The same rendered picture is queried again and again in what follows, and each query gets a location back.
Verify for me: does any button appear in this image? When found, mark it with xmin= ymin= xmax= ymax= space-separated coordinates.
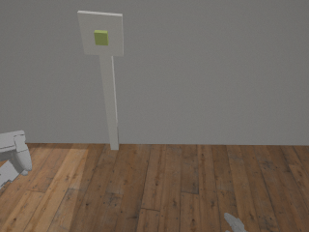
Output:
xmin=94 ymin=30 xmax=109 ymax=45

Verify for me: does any right robot hand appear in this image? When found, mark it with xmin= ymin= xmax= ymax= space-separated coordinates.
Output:
xmin=224 ymin=213 xmax=248 ymax=232

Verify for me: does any left robot hand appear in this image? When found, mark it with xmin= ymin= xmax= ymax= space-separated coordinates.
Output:
xmin=0 ymin=130 xmax=33 ymax=190

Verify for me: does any panel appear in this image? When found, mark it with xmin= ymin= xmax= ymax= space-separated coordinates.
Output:
xmin=77 ymin=11 xmax=124 ymax=150

